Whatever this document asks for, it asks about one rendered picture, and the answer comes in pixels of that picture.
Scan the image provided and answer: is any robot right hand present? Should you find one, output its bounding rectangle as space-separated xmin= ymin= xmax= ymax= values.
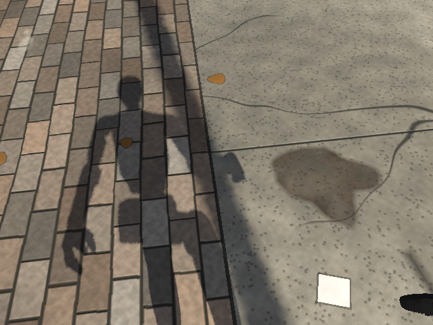
xmin=399 ymin=293 xmax=433 ymax=316

